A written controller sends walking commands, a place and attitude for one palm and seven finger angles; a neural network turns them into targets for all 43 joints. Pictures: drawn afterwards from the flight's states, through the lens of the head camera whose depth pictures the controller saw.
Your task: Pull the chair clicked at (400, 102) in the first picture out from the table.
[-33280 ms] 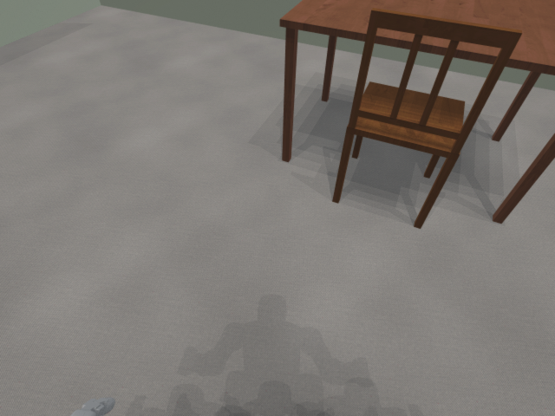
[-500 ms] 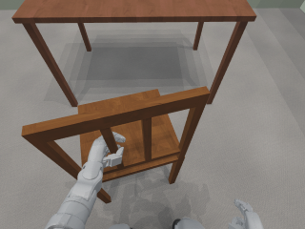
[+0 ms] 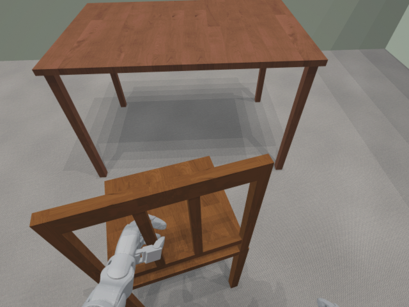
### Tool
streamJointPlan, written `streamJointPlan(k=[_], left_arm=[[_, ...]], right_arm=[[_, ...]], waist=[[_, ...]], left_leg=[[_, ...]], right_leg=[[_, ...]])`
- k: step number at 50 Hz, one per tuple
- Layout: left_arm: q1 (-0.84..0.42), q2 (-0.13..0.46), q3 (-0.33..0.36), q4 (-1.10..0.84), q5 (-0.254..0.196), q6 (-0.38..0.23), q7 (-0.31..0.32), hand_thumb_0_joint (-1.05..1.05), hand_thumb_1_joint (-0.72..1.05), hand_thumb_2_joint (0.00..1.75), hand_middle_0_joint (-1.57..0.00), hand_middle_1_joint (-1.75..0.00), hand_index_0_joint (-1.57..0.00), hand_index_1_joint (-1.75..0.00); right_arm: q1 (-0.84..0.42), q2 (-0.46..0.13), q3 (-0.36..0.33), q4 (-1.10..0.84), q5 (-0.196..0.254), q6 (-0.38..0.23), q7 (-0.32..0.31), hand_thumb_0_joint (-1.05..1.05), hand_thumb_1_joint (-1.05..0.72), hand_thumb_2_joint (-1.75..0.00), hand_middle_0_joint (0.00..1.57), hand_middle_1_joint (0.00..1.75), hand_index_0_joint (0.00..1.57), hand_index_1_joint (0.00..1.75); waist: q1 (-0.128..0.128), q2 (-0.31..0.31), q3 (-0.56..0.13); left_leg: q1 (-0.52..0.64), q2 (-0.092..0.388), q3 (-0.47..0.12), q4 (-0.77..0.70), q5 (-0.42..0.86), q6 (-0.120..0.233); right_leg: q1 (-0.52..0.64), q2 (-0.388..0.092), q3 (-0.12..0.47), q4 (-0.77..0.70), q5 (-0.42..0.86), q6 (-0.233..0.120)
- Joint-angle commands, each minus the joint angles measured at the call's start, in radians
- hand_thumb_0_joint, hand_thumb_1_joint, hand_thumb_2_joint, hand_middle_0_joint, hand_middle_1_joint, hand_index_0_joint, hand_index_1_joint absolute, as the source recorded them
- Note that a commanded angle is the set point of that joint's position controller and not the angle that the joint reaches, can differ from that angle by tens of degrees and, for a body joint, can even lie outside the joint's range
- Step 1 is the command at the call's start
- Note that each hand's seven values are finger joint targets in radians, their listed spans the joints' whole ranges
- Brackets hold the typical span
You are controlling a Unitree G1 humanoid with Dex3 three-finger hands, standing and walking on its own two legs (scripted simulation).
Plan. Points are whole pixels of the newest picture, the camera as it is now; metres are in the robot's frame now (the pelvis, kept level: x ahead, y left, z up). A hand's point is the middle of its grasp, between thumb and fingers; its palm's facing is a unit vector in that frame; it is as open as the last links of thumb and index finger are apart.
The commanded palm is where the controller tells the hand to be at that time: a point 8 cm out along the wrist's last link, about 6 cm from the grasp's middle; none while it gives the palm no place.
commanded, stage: stop walking, hand still on the chair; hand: left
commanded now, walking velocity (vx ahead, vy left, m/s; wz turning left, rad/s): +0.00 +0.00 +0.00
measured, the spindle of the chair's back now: (151, 240) +0.28 +0.14 -0.09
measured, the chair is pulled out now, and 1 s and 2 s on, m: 0.53 0.53 0.53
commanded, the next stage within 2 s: open the thumb and straighten the fingers in 0.32 s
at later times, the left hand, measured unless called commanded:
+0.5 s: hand (156, 246) +0.26 +0.12 -0.07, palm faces -0.04 -0.99 -0.16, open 5.8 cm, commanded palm +0.24 +0.18 -0.05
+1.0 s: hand (148, 244) +0.27 +0.14 -0.07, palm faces -0.03 -0.99 -0.16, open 15.4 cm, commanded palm +0.25 +0.20 -0.05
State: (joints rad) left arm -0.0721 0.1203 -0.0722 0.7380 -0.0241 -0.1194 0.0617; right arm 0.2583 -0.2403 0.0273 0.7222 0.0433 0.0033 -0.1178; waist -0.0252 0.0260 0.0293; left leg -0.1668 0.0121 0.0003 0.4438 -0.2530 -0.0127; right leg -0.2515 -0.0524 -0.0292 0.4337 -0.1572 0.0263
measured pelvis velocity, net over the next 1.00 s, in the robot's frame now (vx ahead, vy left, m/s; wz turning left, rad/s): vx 0.03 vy -0.01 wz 0.03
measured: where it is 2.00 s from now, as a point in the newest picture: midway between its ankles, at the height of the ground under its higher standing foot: outside the picture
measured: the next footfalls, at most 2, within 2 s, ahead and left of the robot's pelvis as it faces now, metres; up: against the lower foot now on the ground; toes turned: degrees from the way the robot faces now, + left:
none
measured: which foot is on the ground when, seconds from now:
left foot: down 0.00-1.00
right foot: down 0.00-1.00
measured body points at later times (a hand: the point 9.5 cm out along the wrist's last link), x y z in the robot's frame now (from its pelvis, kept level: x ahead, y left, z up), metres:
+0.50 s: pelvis +0.01 +0.00 +0.00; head +0.02 -0.01 +0.45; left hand +0.26 +0.18 -0.05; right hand +0.15 -0.24 -0.11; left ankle -0.01 +0.13 -0.74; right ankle +0.05 -0.14 -0.74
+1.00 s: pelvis +0.03 -0.01 -0.03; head +0.06 -0.02 +0.42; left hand +0.26 +0.19 -0.05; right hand +0.19 -0.25 -0.12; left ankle -0.01 +0.13 -0.74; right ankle +0.05 -0.14 -0.74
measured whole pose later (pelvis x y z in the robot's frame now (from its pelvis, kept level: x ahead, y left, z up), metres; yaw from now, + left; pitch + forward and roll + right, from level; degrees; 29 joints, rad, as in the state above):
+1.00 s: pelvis +0.03 -0.01 -0.03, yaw +2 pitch +8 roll +0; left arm 0.16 0.19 -0.03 0.22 -0.06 0.13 -0.01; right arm 0.25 -0.27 0.02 0.56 0.04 -0.13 -0.06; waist -0.04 0.05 -0.08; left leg -0.47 0.01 -0.03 0.76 -0.43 -0.02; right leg -0.55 -0.06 -0.05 0.76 -0.35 0.02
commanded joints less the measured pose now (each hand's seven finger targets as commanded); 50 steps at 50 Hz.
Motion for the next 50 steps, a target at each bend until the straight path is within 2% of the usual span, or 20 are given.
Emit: streamJointPlan(k=[1,6,10,12,16,20,21,22,23,24,26,28,31,32,33,39,45,47,48,50], left_arm=[[-0.212,0.125,0.032,-0.186,0.014,-0.035,0.024,0.0,0.9,0.9,-0.5,-1.45,-0.5,-1.45],[-0.174,0.122,0.022,-0.228,0.013,-0.033,0.021,0.0,0.9,0.9,-0.5,-1.45,-0.5,-1.45],[-0.169,0.106,0.015,-0.236,0.012,-0.025,0.022,0.0,0.9,0.9,-0.5,-1.45,-0.5,-1.45],[-0.158,0.115,0.022,-0.244,0.013,-0.02,0.025,0.0,0.9,0.9,-0.5,-1.45,-0.5,-1.45],[-0.162,0.124,0.025,-0.249,0.011,-0.011,0.028,0.0,0.9,0.9,-0.5,-1.45,-0.5,-1.45],[-0.171,0.115,0.029,-0.26,0.011,-0.008,0.03,0.0,0.9,0.9,-0.5,-1.45,-0.5,-1.45],[-0.185,0.202,0.091,-0.346,0.01,-0.015,0.038,0.0,0.9,0.9,-0.5,-1.45,-0.5,-1.45],[-0.053,0.11,0.011,-0.269,-0.016,0.039,-0.002,0.0,0.78,0.84,-0.5,-1.45,-0.5,-1.45],[-0.118,0.155,0.055,-0.361,-0.024,0.036,-0.017,0.0,0.66,0.78,-0.5,-1.45,-0.5,-1.45],[-0.16,0.171,0.064,-0.427,-0.021,0.029,-0.028,0.0,0.54,0.73,-0.5,-1.45,-0.5,-1.45],[-0.047,0.202,0.094,-0.448,-0.029,0.043,-0.036,0.0,0.3,0.61,-0.5,-1.45,-0.5,-1.45],[-0.057,0.183,0.078,-0.505,-0.034,0.054,-0.044,0.0,0.05,0.49,-0.5,-1.45,-0.5,-1.45],[-0.001,0.153,0.051,-0.537,-0.037,0.087,-0.05,0.0,-0.31,0.32,-0.5,-1.45,-0.5,-1.45],[0.012,0.151,0.053,-0.55,-0.038,0.097,-0.051,0.0,-0.43,0.26,-0.47,-1.38,-0.47,-1.38],[-0.068,0.25,0.14,-0.567,-0.038,0.105,-0.044,0.0,-0.55,0.2,-0.45,-1.3,-0.45,-1.3],[0.068,0.149,0.082,-0.627,-0.054,0.158,-0.064,0.0,-0.55,0.2,-0.3,-0.87,-0.3,-0.87],[0.074,0.173,0.086,-0.712,-0.039,0.188,-0.064,0.0,-0.55,0.2,-0.15,-0.43,-0.15,-0.43],[0.061,0.265,0.172,-0.714,-0.031,0.192,-0.054,0.0,-0.55,0.2,-0.1,-0.29,-0.1,-0.29],[0.082,0.224,0.14,-0.728,-0.028,0.194,-0.06,0.0,-0.55,0.2,-0.07,-0.22,-0.07,-0.22],[0.076,0.224,0.139,-0.745,-0.029,0.2,-0.063,0.0,-0.55,0.2,-0.02,-0.07,-0.02,-0.07]], right_arm=[[-0.095,-0.101,-0.033,-0.141,-0.004,-0.056,-0.012,0.0,-0.9,-0.9,0.2,0.3,0.2,0.3],[-0.099,-0.102,-0.04,-0.146,-0.008,-0.049,-0.01,0.0,-0.9,-0.9,0.2,0.3,0.2,0.3],[-0.115,-0.094,-0.036,-0.16,-0.012,-0.036,-0.008,0.0,-0.9,-0.9,0.2,0.3,0.2,0.3],[-0.111,-0.095,-0.037,-0.155,-0.011,-0.03,-0.006,0.0,-0.9,-0.9,0.2,0.3,0.2,0.3],[-0.119,-0.095,-0.034,-0.163,-0.007,-0.02,-0.008,0.0,-0.9,-0.9,0.2,0.3,0.2,0.3],[-0.13,-0.084,-0.029,-0.182,-0.01,-0.014,-0.007,0.0,-0.9,-0.9,0.2,0.3,0.2,0.3],[-0.126,-0.095,-0.036,-0.181,-0.006,-0.014,-0.008,0.0,-0.9,-0.9,0.2,0.3,0.2,0.3],[-0.107,-0.142,-0.051,-0.187,0.022,-0.023,0.031,0.0,-0.9,-0.9,0.2,0.3,0.2,0.3],[-0.127,-0.147,-0.051,-0.213,0.023,-0.032,0.044,0.0,-0.9,-0.9,0.2,0.3,0.2,0.3],[-0.139,-0.148,-0.058,-0.226,0.018,-0.043,0.046,0.0,-0.9,-0.9,0.2,0.3,0.2,0.3],[-0.132,-0.142,-0.06,-0.241,0.018,-0.065,0.057,0.0,-0.9,-0.9,0.2,0.3,0.2,0.3],[-0.129,-0.141,-0.056,-0.251,0.016,-0.081,0.065,0.0,-0.9,-0.9,0.2,0.3,0.2,0.3],[-0.113,-0.144,-0.059,-0.268,0.013,-0.109,0.07,0.0,-0.9,-0.9,0.2,0.3,0.2,0.3],[-0.112,-0.148,-0.06,-0.271,0.013,-0.115,0.07,0.0,-0.9,-0.9,0.2,0.3,0.2,0.3],[-0.102,-0.163,-0.062,-0.264,0.013,-0.116,0.062,0.0,-0.9,-0.9,0.2,0.3,0.2,0.3],[-0.085,-0.161,-0.067,-0.297,0.006,-0.157,0.053,0.0,-0.9,-0.9,0.2,0.3,0.2,0.3],[-0.055,-0.166,-0.066,-0.306,-0.001,-0.184,0.042,0.0,-0.9,-0.9,0.2,0.3,0.2,0.3],[-0.044,-0.174,-0.066,-0.295,-0.003,-0.182,0.036,0.0,-0.9,-0.9,0.2,0.3,0.2,0.3],[-0.045,-0.164,-0.062,-0.305,-0.006,-0.183,0.036,0.0,-0.9,-0.9,0.2,0.3,0.2,0.3],[-0.043,-0.163,-0.059,-0.311,-0.006,-0.185,0.033,0.0,-0.9,-0.9,0.2,0.3,0.2,0.3]], waist=[[0.014,0.009,-0.177],[0.011,-0.045,-0.202],[0.011,-0.078,-0.188],[0.013,-0.025,-0.182],[0.012,-0.029,-0.157],[0.017,-0.04,-0.183],[0.02,-0.027,-0.187],[-0.041,-0.126,-0.17],[-0.023,-0.169,-0.182],[-0.023,-0.125,-0.229],[-0.003,-0.016,-0.214],[-0.013,0.031,-0.222],[-0.017,0.022,-0.231],[-0.016,0.014,-0.236],[-0.021,-0.01,-0.246],[-0.011,-0.059,-0.299],[-0.025,-0.062,-0.32],[-0.021,-0.06,-0.305],[-0.018,-0.04,-0.316],[-0.024,-0.05,-0.313]], left_leg=[[0.038,0.088,-0.076,-0.082,0.258,0.04],[0.076,0.091,-0.07,-0.058,0.361,0.028],[0.06,0.085,-0.066,-0.058,0.285,0.025],[0.056,0.082,-0.063,-0.066,0.252,0.026],[0.037,0.08,-0.067,-0.077,0.197,0.03],[0.037,0.08,-0.063,-0.07,0.185,0.031],[0.035,0.078,-0.065,-0.073,0.185,0.032],[-0.094,0.039,-0.021,-0.043,0.117,0.026],[-0.153,0.029,-0.018,-0.016,0.08,0.033],[-0.154,0.019,-0.012,0.0,0.069,0.037],[-0.189,0.007,-0.01,0.026,0.026,0.032],[-0.213,0.0,-0.004,0.058,0.002,0.031],[-0.245,0.0,-0.012,0.091,0.01,0.029],[-0.254,0.0,-0.008,0.103,0.007,0.029],[-0.271,-0.002,-0.012,0.113,-0.004,0.031],[-0.288,-0.003,-0.008,0.161,0.068,0.028],[-0.299,-0.008,-0.014,0.212,0.105,0.029],[-0.313,-0.009,-0.016,0.223,0.109,0.028],[-0.308,-0.013,-0.011,0.228,0.123,0.029],[-0.318,-0.014,-0.012,0.24,0.124,0.029]], right_leg=[[0.084,-0.061,0.044,-0.031,0.105,-0.043],[0.102,-0.069,0.047,-0.002,0.258,-0.048],[0.099,-0.078,0.063,-0.022,0.222,-0.05],[0.091,-0.074,0.064,-0.033,0.176,-0.051],[0.075,-0.069,0.062,-0.059,0.103,-0.048],[0.095,-0.073,0.063,-0.057,0.102,-0.049],[0.116,-0.075,0.066,-0.066,0.121,-0.048],[0.078,-0.033,-0.018,0.019,0.07,-0.05],[0.068,-0.028,-0.016,0.041,0.061,-0.052],[0.068,-0.026,-0.008,0.051,0.051,-0.054],[0.04,-0.02,0.002,0.064,-0.01,-0.06],[0.0,-0.014,-0.001,0.082,-0.036,-0.059],[-0.031,-0.005,-0.011,0.113,-0.036,-0.059],[-0.045,-0.003,-0.014,0.123,-0.038,-0.055],[-0.045,-0.003,-0.007,0.132,-0.039,-0.052],[-0.051,0.0,-0.026,0.19,0.046,-0.045],[-0.089,0.004,-0.03,0.231,0.079,-0.039],[-0.094,0.006,-0.026,0.241,0.086,-0.042],[-0.09,0.006,-0.027,0.249,0.102,-0.042],[-0.095,0.005,-0.027,0.257,0.109,-0.04]])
